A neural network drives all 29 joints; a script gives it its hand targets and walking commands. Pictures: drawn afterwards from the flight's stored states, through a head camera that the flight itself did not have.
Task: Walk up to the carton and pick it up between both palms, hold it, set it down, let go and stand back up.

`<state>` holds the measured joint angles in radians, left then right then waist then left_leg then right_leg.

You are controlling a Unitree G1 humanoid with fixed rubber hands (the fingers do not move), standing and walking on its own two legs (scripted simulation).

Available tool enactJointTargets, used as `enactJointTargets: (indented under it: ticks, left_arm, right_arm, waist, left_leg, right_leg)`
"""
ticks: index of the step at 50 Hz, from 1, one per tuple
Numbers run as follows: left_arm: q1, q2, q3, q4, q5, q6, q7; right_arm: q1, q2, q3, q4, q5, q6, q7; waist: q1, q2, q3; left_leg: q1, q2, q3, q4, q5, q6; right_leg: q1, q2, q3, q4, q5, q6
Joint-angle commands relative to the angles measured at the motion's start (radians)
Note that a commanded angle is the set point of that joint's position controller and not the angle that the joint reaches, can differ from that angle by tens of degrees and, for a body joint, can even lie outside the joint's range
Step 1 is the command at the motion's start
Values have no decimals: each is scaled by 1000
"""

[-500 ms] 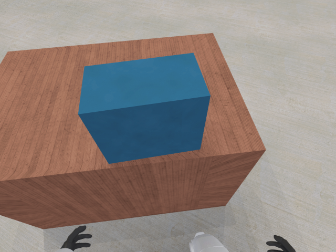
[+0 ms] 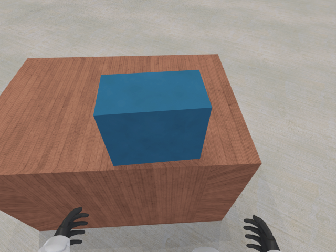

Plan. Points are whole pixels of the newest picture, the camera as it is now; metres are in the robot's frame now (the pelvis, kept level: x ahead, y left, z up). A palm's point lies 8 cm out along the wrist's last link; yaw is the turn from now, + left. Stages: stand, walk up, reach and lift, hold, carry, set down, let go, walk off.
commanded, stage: reach and lift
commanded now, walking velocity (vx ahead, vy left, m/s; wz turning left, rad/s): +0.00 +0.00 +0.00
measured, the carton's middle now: (154, 120) +0.49 +0.02 +0.01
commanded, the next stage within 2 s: none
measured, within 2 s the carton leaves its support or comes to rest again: neither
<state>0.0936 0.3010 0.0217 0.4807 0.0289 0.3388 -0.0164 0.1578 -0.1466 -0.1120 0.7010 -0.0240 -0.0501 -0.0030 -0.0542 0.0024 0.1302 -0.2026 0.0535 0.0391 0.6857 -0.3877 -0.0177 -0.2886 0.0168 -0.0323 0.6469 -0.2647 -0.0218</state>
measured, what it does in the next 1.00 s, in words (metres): stands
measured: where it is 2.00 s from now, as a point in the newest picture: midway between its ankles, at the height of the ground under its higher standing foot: outside the picture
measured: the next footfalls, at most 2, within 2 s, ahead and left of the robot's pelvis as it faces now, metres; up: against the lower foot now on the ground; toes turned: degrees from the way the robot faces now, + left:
none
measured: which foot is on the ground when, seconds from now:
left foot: down 0.00-1.00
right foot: down 0.00-1.00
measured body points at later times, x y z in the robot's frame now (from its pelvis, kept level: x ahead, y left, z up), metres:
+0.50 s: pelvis +0.03 +0.01 +0.02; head +0.03 +0.01 +0.47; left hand +0.23 +0.25 -0.05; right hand +0.20 -0.24 -0.06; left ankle +0.00 +0.13 -0.72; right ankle +0.06 -0.11 -0.72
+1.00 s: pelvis +0.04 +0.02 +0.02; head +0.03 +0.03 +0.47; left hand +0.27 +0.26 -0.02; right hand +0.25 -0.24 -0.03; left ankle +0.00 +0.13 -0.72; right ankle +0.06 -0.11 -0.72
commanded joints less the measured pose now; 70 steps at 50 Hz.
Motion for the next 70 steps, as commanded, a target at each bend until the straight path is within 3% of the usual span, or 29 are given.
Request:
enactJointTargets:
  ticks: [1,8,13,18,19,20,24,26,27,30,31,33,35,37,38,40,42,44,45,46,47,50,54,57,58,61,64,67,70]
  left_arm:
    - [-68,107,42,-84,-4,-61,13]
    - [-84,113,67,-41,-16,-143,10]
    - [-109,89,31,-13,-44,-211,16]
    - [-87,91,50,8,-72,-309,25]
    - [-70,98,49,2,-71,-326,32]
    - [-86,84,30,19,-94,-340,24]
    - [-63,93,26,3,-105,-410,22]
    - [-48,61,10,44,-104,-434,25]
    - [-73,66,9,48,-102,-442,23]
    - [-46,70,13,-24,-119,-492,29]
    - [-16,56,10,33,-122,-504,29]
    - [-38,53,3,62,-124,-527,24]
    - [-81,45,-1,46,-141,-554,28]
    - [-108,66,-10,50,-149,-582,35]
    - [-93,43,-21,67,-150,-585,40]
    - [-123,35,-41,52,-167,-622,44]
    - [-64,29,-34,121,-164,-638,43]
    - [-123,55,-20,142,-171,-657,36]
    - [-161,68,-35,83,-188,-684,42]
    - [-209,59,-47,144,-201,-694,45]
    - [-238,59,-46,180,-212,-698,48]
    - [-241,28,-76,180,-232,-729,61]
    - [-287,64,-65,236,-249,-767,49]
    - [-378,83,-70,225,-262,-785,54]
    - [-406,79,-74,210,-277,-796,59]
    - [-433,93,-82,323,-307,-784,46]
    - [-591,120,-114,327,-365,-775,50]
    - [-578,124,-124,334,-363,-748,39]
    - [-547,142,-83,300,-323,-710,20]
  right_arm:
    - [-64,-122,-30,-120,-8,-32,-2]
    - [-18,-104,-3,-153,20,-49,1]
    - [-22,-106,-12,-108,39,-74,18]
    - [-33,-127,-2,-120,56,-156,24]
    - [-22,-134,0,-98,68,-173,23]
    - [-31,-131,-7,-91,65,-180,24]
    - [-19,-154,1,-54,106,-228,24]
    - [-43,-152,21,-12,138,-243,38]
    - [-46,-171,11,25,137,-248,37]
    - [-75,-215,10,-42,159,-302,42]
    - [-59,-217,24,-20,162,-314,50]
    - [-91,-213,27,-2,186,-328,53]
    - [-104,-235,12,-9,183,-347,52]
    - [-138,-221,43,13,219,-351,64]
    - [-107,-233,43,65,230,-349,67]
    - [-153,-260,34,30,232,-377,69]
    - [-124,-259,57,93,265,-384,78]
    - [-169,-282,49,99,274,-402,77]
    - [-194,-295,45,54,284,-420,77]
    - [-239,-295,40,82,280,-420,76]
    - [-287,-293,42,104,297,-415,80]
    - [-303,-294,69,122,329,-433,96]
    - [-345,-328,106,185,381,-449,96]
    - [-431,-352,93,165,380,-470,89]
    - [-445,-339,105,153,397,-474,93]
    - [-503,-348,145,201,425,-452,83]
    - [-627,-358,150,187,437,-408,85]
    - [-592,-363,178,202,454,-377,82]
    - [-584,-382,184,219,484,-362,70]
  waist:
    - [14,36,-86]
    - [29,-40,-81]
    - [17,17,-62]
    - [45,-12,-134]
    - [44,2,-162]
    - [26,-25,-148]
    - [31,9,-176]
    - [43,39,-153]
    - [26,34,-148]
    - [28,21,-209]
    - [42,-16,-196]
    - [54,-3,-184]
    - [35,13,-189]
    - [57,24,-207]
    - [40,40,-188]
    - [35,27,-216]
    - [41,27,-215]
    - [42,3,-222]
    - [42,15,-235]
    - [34,4,-201]
    - [46,14,-186]
    - [51,31,-252]
    - [40,-1,-247]
    - [44,28,-319]
    - [49,23,-348]
    - [42,-10,-294]
    - [49,-14,-352]
    - [34,-9,-422]
    - [50,14,-451]
  left_leg:
    - [-216,-3,40,-269,-15,38]
    - [-155,-28,50,-307,36,50]
    - [-106,-12,27,-344,9,37]
    - [-25,-43,38,-316,184,27]
    - [-4,-46,38,-306,224,26]
    - [6,-53,32,-308,207,10]
    - [51,-63,12,-306,323,-8]
    - [53,-52,0,-305,358,-18]
    - [57,-56,-2,-306,353,-22]
    - [107,-57,-14,-291,462,-30]
    - [88,-54,-13,-283,485,-31]
    - [75,-60,-16,-290,437,-26]
    - [77,-54,-19,-292,419,-42]
    - [70,-57,-13,-286,380,-34]
    - [71,-56,-21,-291,401,-36]
    - [68,-52,-32,-282,419,-47]
    - [67,-46,-39,-268,450,-50]
    - [43,-55,-33,-260,405,-37]
    - [24,-52,-37,-262,411,-42]
    - [-3,-58,-36,-260,367,-41]
    - [-31,-51,-42,-261,297,-40]
    - [-3,-44,-50,-230,365,-42]
    - [-44,-54,-50,-208,362,-41]
    - [-57,-59,-50,-198,303,-44]
    - [-61,-59,-48,-194,293,-44]
    - [-140,-63,-46,-204,207,-24]
    - [-186,-62,-37,-216,96,-4]
    - [-146,-68,-32,-184,241,-12]
    - [-48,-70,-27,-171,432,-34]
  right_leg:
    - [256,1,19,-145,39,2]
    - [295,-15,62,-223,34,12]
    - [245,-6,41,-241,13,-1]
    - [251,-13,49,-251,158,4]
    - [255,-12,53,-244,183,10]
    - [254,-11,46,-264,177,6]
    - [240,-7,52,-261,300,6]
    - [240,-3,54,-269,273,-12]
    - [223,6,48,-277,263,-11]
    - [240,13,43,-272,347,-13]
    - [255,17,39,-272,372,-11]
    - [245,11,47,-273,330,-7]
    - [232,13,38,-273,295,-17]
    - [216,7,47,-263,259,-14]
    - [215,6,54,-267,267,-15]
    - [192,17,41,-263,269,-21]
    - [195,22,42,-251,281,-16]
    - [215,17,53,-249,259,-11]
    - [223,21,48,-239,268,-15]
    - [184,18,47,-232,236,-12]
    - [168,9,53,-224,179,-19]
    - [127,21,39,-195,195,-18]
    - [131,20,47,-177,231,-11]
    - [99,19,48,-164,180,-10]
    - [93,22,46,-153,172,-3]
    - [90,6,60,-160,127,0]
    - [47,8,62,-142,27,4]
    - [56,8,62,-147,157,8]
    - [99,20,52,-161,294,10]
